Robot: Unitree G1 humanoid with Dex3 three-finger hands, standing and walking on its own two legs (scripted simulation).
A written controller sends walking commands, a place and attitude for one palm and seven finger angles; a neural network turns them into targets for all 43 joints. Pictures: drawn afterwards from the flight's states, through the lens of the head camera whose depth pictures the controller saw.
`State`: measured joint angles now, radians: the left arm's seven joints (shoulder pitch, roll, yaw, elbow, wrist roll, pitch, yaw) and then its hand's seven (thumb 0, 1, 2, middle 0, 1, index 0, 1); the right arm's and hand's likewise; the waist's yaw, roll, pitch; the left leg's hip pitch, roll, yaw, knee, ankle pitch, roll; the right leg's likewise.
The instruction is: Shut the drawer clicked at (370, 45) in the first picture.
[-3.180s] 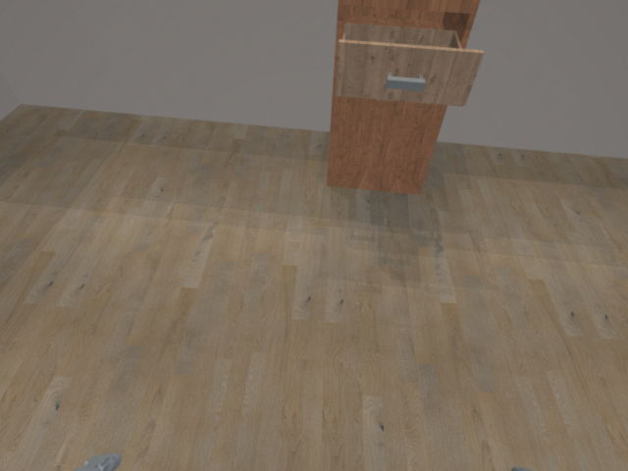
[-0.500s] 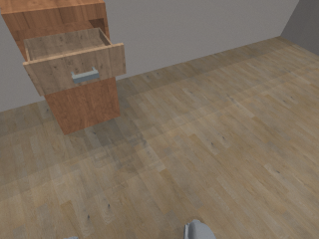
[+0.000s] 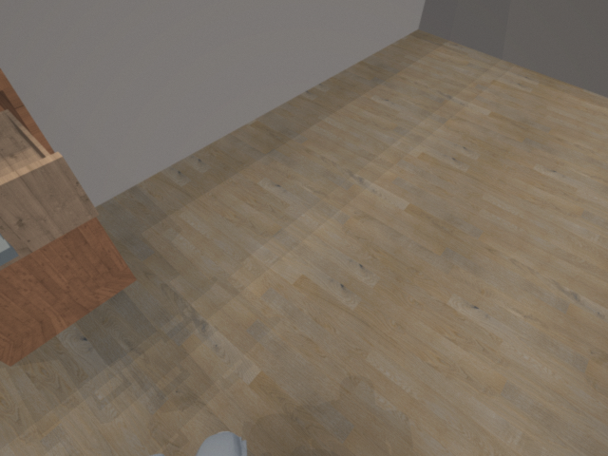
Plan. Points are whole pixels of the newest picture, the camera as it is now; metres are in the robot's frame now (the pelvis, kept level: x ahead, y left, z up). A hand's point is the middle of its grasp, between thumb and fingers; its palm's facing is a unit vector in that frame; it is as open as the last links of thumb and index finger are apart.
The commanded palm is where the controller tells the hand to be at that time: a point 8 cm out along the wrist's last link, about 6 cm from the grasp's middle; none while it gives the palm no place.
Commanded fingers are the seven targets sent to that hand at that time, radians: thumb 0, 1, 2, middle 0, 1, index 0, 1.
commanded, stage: walk to a spot facing it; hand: left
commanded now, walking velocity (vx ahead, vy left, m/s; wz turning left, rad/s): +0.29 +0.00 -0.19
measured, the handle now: out of the picture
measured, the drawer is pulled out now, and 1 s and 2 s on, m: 0.30 0.30 0.30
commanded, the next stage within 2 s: turn to face it in 0.12 s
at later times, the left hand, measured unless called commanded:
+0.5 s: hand (165, 413) +0.22 +0.23 -0.17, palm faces +0.02 -0.99 -0.16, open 7.4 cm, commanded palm none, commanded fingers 0.00 0.90 0.90 -0.20 -0.30 -0.20 -0.30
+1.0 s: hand (170, 425) +0.19 +0.21 -0.15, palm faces +0.32 -0.91 -0.27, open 7.4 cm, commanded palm none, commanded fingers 0.00 0.90 0.90 -0.20 -0.30 -0.20 -0.30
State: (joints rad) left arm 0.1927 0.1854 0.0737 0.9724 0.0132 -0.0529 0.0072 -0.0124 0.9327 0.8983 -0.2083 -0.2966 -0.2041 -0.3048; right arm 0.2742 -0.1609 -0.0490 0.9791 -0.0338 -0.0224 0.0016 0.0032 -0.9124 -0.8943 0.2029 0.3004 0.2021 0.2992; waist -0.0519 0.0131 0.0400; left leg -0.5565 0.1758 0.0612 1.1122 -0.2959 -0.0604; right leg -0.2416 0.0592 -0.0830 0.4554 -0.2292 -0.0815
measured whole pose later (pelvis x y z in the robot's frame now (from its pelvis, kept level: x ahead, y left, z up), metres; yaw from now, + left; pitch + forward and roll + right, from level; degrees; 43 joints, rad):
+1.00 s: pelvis +0.18 +0.00 +0.00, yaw +17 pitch -1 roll +2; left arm 0.22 0.17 0.05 0.92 0.02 0.00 0.03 0.00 0.91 0.90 -0.21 -0.30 -0.20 -0.30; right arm 0.17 -0.25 -0.09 0.96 -0.03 0.08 0.02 0.00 -0.91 -0.89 0.20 0.30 0.20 0.30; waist -0.01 0.01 0.06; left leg -0.47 0.07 0.06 1.01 -0.40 -0.08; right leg -0.19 -0.12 -0.28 0.51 -0.30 -0.03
